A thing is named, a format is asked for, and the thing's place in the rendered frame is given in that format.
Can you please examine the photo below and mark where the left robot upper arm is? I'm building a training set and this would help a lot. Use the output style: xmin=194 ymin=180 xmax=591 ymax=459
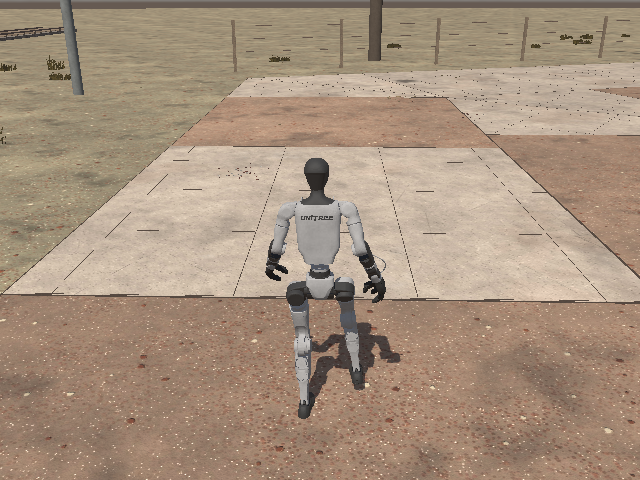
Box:
xmin=271 ymin=201 xmax=297 ymax=255

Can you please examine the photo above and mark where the right robot upper arm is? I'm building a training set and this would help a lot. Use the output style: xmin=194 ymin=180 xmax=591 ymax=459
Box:
xmin=338 ymin=201 xmax=368 ymax=257

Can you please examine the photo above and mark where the robot right thigh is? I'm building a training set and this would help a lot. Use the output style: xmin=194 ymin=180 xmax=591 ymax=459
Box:
xmin=334 ymin=277 xmax=355 ymax=329

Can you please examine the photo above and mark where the humanoid robot head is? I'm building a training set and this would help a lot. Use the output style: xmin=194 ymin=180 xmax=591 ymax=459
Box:
xmin=300 ymin=158 xmax=335 ymax=205

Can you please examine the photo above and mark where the right robot hand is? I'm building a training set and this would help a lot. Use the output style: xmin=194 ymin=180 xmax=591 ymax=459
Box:
xmin=363 ymin=277 xmax=386 ymax=303

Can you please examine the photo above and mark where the left robot hand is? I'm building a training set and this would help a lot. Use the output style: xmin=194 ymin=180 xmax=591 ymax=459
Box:
xmin=265 ymin=264 xmax=288 ymax=281

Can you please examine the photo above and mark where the robot left forearm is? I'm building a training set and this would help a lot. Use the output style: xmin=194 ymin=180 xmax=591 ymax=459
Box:
xmin=266 ymin=239 xmax=281 ymax=270

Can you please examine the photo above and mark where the robot right forearm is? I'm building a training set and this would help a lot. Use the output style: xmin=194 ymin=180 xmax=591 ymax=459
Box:
xmin=359 ymin=241 xmax=382 ymax=283

